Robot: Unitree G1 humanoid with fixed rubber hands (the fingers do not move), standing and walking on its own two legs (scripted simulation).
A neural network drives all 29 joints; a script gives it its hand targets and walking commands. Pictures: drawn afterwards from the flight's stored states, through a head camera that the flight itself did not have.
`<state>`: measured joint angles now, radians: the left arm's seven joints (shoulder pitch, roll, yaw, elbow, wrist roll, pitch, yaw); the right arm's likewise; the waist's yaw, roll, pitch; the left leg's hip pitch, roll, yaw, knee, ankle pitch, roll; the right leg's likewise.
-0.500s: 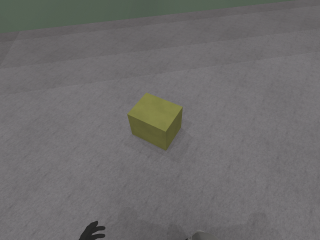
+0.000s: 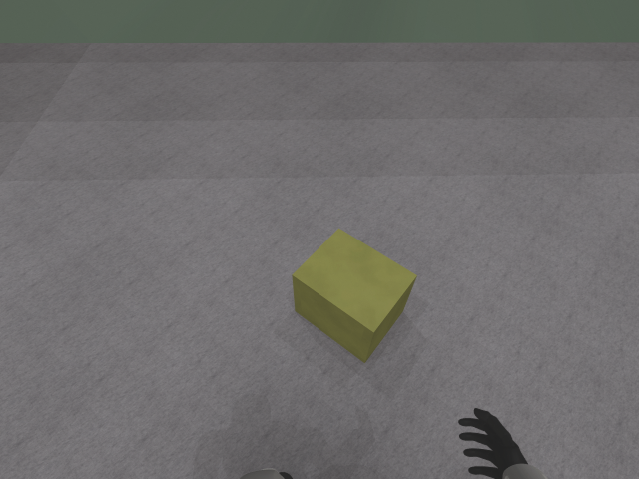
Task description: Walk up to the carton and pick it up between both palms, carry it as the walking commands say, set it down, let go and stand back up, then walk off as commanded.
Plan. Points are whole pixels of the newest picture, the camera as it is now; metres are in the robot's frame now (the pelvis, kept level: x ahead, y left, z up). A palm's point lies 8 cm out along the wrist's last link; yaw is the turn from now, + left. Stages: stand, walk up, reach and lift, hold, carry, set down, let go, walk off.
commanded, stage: walk up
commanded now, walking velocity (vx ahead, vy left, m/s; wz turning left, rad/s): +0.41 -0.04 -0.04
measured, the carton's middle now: (351, 294) +0.73 -0.03 -0.64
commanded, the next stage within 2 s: none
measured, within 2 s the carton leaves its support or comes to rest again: neither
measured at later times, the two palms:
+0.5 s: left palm (246, 351) +0.31 +0.16 -0.13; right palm out of the picture +0.09 -0.27 -0.14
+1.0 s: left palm (243, 392) +0.25 +0.16 -0.15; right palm (550, 414) +0.25 -0.29 -0.12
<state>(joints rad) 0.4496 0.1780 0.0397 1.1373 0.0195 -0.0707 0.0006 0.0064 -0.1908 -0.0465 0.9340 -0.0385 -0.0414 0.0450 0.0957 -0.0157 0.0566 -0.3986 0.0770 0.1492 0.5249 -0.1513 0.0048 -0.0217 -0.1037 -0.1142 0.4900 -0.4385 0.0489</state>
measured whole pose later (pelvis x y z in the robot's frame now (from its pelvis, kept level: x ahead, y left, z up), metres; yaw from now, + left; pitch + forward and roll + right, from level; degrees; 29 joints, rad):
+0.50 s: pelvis +0.19 -0.05 +0.00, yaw -1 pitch +1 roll +0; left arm 0.09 0.16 0.05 1.02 0.03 -0.02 -0.03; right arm 0.44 -0.16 -0.07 1.11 -0.02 -0.04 -0.01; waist -0.08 0.03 0.05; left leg -0.10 0.16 0.13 0.59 -0.44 -0.07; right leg -0.39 -0.04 -0.15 0.54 -0.18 -0.03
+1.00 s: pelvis +0.23 -0.06 +0.01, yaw -1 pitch -1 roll -1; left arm 0.22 0.16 0.04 1.08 0.00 0.03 0.04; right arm 0.22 -0.14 -0.03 1.07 -0.02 0.03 -0.04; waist 0.02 -0.05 0.05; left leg -0.23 0.02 0.11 0.50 -0.25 0.04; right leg -0.25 -0.01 -0.15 0.46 -0.19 -0.04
